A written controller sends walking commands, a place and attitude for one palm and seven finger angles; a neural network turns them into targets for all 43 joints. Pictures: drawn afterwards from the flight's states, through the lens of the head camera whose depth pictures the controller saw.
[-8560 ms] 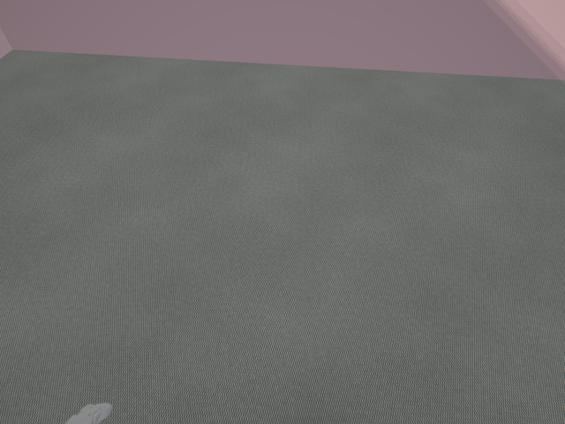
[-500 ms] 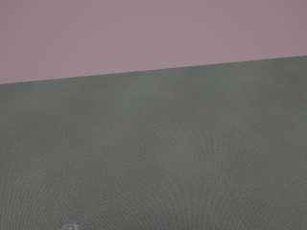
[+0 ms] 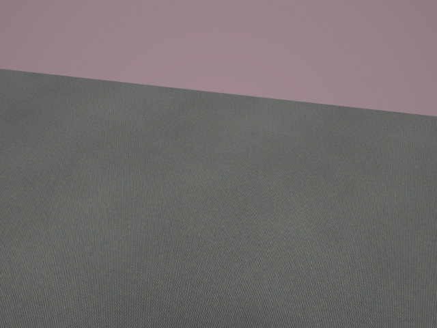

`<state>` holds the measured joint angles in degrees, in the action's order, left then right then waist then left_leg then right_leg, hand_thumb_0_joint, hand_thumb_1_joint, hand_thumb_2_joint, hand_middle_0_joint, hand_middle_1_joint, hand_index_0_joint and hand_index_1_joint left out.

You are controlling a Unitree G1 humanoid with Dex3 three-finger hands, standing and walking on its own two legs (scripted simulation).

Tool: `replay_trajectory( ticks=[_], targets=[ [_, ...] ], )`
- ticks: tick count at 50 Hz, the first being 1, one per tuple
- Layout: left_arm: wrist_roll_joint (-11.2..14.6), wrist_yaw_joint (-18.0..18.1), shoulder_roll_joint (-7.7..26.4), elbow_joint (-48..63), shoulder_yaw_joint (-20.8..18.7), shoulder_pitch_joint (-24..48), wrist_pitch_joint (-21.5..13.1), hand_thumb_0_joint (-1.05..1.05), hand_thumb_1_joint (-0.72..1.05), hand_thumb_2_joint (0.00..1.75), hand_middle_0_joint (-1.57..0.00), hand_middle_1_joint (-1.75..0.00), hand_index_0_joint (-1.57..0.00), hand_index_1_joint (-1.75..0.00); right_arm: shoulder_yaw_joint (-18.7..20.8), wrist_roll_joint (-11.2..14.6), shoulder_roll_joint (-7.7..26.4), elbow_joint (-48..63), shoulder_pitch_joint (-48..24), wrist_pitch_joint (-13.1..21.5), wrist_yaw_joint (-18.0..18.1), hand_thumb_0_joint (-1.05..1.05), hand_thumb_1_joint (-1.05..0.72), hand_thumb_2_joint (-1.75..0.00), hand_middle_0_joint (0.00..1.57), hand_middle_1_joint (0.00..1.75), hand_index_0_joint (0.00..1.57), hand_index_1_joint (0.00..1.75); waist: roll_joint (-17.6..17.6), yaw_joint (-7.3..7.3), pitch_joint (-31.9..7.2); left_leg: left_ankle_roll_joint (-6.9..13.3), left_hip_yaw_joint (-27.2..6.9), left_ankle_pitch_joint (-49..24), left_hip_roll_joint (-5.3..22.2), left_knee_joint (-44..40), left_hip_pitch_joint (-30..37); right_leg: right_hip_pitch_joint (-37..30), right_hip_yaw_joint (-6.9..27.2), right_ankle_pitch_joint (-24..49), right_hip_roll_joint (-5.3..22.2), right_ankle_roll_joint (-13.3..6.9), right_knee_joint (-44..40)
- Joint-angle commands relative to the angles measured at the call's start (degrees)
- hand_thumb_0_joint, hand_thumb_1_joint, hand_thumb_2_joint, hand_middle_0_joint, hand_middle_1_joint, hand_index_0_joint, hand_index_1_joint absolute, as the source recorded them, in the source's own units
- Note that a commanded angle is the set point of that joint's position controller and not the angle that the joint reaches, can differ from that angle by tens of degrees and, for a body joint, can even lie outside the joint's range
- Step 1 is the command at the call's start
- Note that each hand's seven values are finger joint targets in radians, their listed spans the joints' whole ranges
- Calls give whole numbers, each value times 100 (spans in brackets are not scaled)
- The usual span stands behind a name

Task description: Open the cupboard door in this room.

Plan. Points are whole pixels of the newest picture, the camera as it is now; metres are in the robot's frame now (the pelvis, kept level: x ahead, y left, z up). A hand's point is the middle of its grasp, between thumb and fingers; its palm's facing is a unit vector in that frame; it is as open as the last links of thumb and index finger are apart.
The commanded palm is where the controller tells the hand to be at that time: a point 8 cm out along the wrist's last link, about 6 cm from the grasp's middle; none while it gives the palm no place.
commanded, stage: turn or walk to find it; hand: left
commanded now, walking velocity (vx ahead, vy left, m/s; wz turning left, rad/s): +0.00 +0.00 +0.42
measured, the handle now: out of the picture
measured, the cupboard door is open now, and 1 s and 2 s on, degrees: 0 0 0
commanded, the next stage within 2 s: none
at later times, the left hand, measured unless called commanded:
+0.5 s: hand out of the picture +0.04 +0.18 -0.14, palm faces +0.19 -0.94 -0.28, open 7.4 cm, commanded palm none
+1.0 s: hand out of the picture -0.12 +0.21 -0.17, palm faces +0.44 -0.86 -0.25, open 7.4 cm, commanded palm none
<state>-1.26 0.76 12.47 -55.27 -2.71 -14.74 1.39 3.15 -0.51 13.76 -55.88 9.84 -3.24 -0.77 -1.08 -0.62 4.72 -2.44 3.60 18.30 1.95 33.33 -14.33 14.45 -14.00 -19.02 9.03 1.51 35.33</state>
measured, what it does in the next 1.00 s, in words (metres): steps on the spot, turning left: right foot, then left foot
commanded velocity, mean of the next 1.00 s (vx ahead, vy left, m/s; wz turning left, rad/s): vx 0.00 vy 0.00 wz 0.42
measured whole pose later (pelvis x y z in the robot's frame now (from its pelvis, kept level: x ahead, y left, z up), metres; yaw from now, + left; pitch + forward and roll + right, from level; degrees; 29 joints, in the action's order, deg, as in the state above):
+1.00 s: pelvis -0.05 +0.00 +0.00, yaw +24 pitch +0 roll +0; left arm -0.9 1.0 15.3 -57.0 -3.9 -13.5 4.3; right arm 2.3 -1.1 11.2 -54.8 8.7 -1.6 0.0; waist -3.1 -1.0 4.4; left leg 1.2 2.8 18.1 0.6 32.6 -14.3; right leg 23.9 -5.5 -28.2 7.0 3.5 56.7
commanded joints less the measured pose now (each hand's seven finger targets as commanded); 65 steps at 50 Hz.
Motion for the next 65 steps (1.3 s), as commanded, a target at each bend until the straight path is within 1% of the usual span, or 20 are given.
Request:
replay_trajectory(
  ticks=[1, 2, 6, 13, 19, 20, 22, 24, 28, 37, 42, 43, 44, 45, 47, 51, 58, 63, 64, 65],
  targets=[
    [28, 48, 564, 691, -116, 293, 22, 0, 90, 90, -20, -30, -20, -30, 336, -61, 1464, 274, 834, 221, 70, 0, -90, -90, 20, 30, 20, 30, 1515, 465, -823, 1392, -2357, -3533, 2256, -1390, 1259, 1651, 725, -1849, -197, 246, 2232],
    [25, 93, 513, 656, -133, 479, 86, 0, 90, 90, -20, -30, -20, -30, 312, -76, 1352, 208, 784, 248, 137, 0, -90, -90, 20, 30, 20, 30, 1812, 437, -823, 1365, -2271, -3223, 2029, -1426, 983, 1686, 1121, -1711, -185, 234, 2633],
    [35, -18, 616, 375, -175, 306, 59, 0, 90, 90, -20, -30, -20, -30, 150, -62, 919, 458, -3, 288, 180, 0, -90, -90, 20, 30, 20, 30, 1049, 98, -461, 1097, -1421, -2784, 1186, -1464, 589, 1538, 1214, -530, -258, 287, 2814],
    [54, 11, 524, 562, -137, 532, 57, 0, 90, 90, -20, -30, -20, -30, 234, -79, 949, 472, 245, 249, 152, 0, -90, -90, 20, 30, 20, 30, 977, 256, -550, 1250, -1778, -2554, 1194, -1438, 748, 1318, 1235, -676, -425, 339, 1808],
    [88, 40, 491, 535, -131, 3, -60, 0, 90, 90, -20, -30, -20, -30, 302, -82, 946, 586, 8, 181, 116, 0, -90, -90, 20, 30, 20, 30, 1004, 1, -762, 1024, -1970, -2486, 880, -918, 132, -86, 1030, 112, -729, 234, -365],
    [78, 57, 570, 486, -159, -216, -107, 0, 90, 90, -20, -30, -20, -30, 301, -48, 854, 612, -20, 180, 104, 0, -90, -90, 20, 30, 20, 30, 761, -110, -840, 809, -1859, -2062, 663, -621, -218, -666, 1059, 679, -627, 212, -1114],
    [-58, 125, 1413, 536, -317, -316, -195, 0, 90, 90, -20, -30, -20, -30, 197, 6, 240, 827, 9, 183, 41, 0, -90, -90, 20, 30, 20, 30, -1511, -195, -612, 84, -598, 1103, -590, 1352, -1963, -1412, 3244, 1240, 1574, -648, -1998],
    [17, 132, 1207, 681, -303, 113, -162, 0, 90, 90, -20, -30, -20, -30, 325, -72, 567, 691, -120, 18, 48, 0, -90, -90, 20, 30, 20, 30, -1136, -100, -202, 146, -1019, 1157, -290, 3144, -1714, 29, 3150, 278, 1601, -1013, -2313],
    [5, 128, 749, 799, -172, 666, -213, 0, 90, 90, -20, -30, -20, -30, 280, -89, 404, 337, 416, -7, -44, 0, -90, -90, 20, 30, 20, 30, -737, 224, -243, -59, -641, 189, -89, 3637, -1639, -162, 1560, 1142, 820, -699, -1899],
    [-55, 107, 1063, 321, -255, -265, -178, 0, 90, 90, -20, -30, -20, -30, 124, -11, 260, 412, -286, 65, -7, 0, -90, -90, 20, 30, 20, 30, -1000, -262, -516, -138, -110, 909, -53, 1566, -1185, -1123, 1288, 2989, 1133, -957, -1387],
    [-17, 99, 1143, 261, -306, 18, -105, 0, 90, 90, -20, -30, -20, -30, 91, 12, 303, 319, 177, 164, 27, 0, -90, -90, 20, 30, 20, 30, -922, 27, -750, 7, 147, -1, -47, -278, -5, -701, 888, 2669, 1112, -636, -697],
    [33, 85, 1051, 290, -296, 39, -65, 0, 90, 90, -20, -30, -20, -30, 125, -8, 461, 274, 418, 220, 19, 0, -90, -90, 20, 30, 20, 30, -441, 186, -846, 89, 18, -785, 83, -1048, 661, -244, 615, 2187, 924, -336, -133],
    [80, 56, 741, 431, -263, -74, -11, 0, 90, 90, -20, -30, -20, -30, 239, -58, 1026, 301, 534, 280, 32, 0, -90, -90, 20, 30, 20, 30, 1120, 235, -898, 545, -1578, -1930, 1256, -1455, 1369, 1016, 301, 338, 229, 100, 958],
    [46, 42, 482, 645, -137, 200, 25, 0, 90, 90, -20, -30, -20, -30, 319, -58, 1426, 289, 760, 235, 59, 0, -90, -90, 20, 30, 20, 30, 1927, 375, -729, 1161, -2400, -3326, 2152, -1574, 1240, 1690, 528, -1811, -185, 278, 1894],
    [28, 66, 558, 607, -154, 673, 106, 0, 90, 90, -20, -30, -20, -30, 286, -78, 1231, 223, 616, 238, 176, 0, -90, -90, 20, 30, 20, 30, 1569, 382, -572, 1272, -2207, -2675, 1860, -1540, 744, 1814, 1190, -1367, -162, 250, 2769],
    [39, -22, 588, 365, -168, 359, 52, 0, 90, 90, -20, -30, -20, -30, 171, -60, 895, 405, 41, 299, 186, 0, -90, -90, 20, 30, 20, 30, 1009, 122, -494, 1101, -1353, -3048, 1156, -1405, 710, 1569, 1195, -513, -270, 317, 2690],
    [72, 12, 479, 566, -120, 618, 39, 0, 90, 90, -20, -30, -20, -30, 257, -88, 956, 419, 254, 244, 161, 0, -90, -90, 20, 30, 20, 30, 1025, 256, -594, 1248, -1811, -3043, 1178, -1274, 803, 1175, 1203, -745, -488, 342, 1498],
    [94, 37, 510, 492, -132, 11, -61, 0, 90, 90, -20, -30, -20, -30, 303, -77, 948, 557, -31, 184, 124, 0, -90, -90, 20, 30, 20, 30, 1058, -37, -747, 995, -1959, -2565, 863, -847, 63, -182, 1017, 201, -719, 244, -394],
    [75, 57, 618, 453, -164, -185, -105, 0, 90, 90, -20, -30, -20, -30, 297, -45, 821, 580, -53, 184, 110, 0, -90, -90, 20, 30, 20, 30, 740, -139, -767, 775, -1867, -1980, 633, -546, -385, -794, 1090, 723, -582, 213, -1115],
    [1, 93, 988, 448, -225, -335, -172, 0, 90, 90, -20, -30, -20, -30, 259, 9, 519, 645, 51, 193, 79, 0, -90, -90, 20, 30, 20, 30, -296, -191, -889, 422, -1354, -782, 112, 285, -1179, -1475, 2000, 774, 353, -43, -1703]
  ],
)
